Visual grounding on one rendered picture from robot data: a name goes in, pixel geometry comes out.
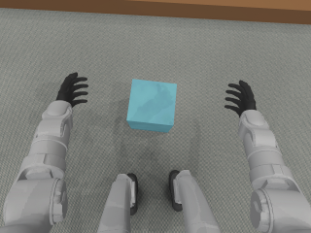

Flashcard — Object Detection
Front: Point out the robot left hand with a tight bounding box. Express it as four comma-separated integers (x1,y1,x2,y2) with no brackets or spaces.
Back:
56,72,88,108

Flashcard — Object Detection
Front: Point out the robot right upper arm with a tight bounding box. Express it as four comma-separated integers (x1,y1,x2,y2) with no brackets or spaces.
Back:
250,187,311,233

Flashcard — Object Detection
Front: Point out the robot left upper arm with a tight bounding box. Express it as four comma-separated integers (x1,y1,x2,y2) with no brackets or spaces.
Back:
0,178,68,233

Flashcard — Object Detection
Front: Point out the robot left forearm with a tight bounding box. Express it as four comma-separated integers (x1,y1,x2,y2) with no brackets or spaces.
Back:
3,100,73,223

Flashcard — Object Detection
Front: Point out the right robot foot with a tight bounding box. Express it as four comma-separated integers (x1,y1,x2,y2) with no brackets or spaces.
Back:
168,170,183,212

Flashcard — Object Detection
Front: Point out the left robot shin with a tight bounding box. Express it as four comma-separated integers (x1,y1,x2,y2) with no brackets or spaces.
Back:
112,174,135,208

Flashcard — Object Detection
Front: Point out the robot right forearm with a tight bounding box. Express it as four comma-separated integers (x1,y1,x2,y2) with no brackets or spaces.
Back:
237,110,311,210

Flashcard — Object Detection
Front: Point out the robot right hand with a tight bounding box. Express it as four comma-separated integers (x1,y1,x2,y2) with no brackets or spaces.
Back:
225,80,257,117

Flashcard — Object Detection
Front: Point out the carton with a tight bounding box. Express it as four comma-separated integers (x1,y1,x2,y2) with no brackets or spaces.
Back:
126,79,177,133

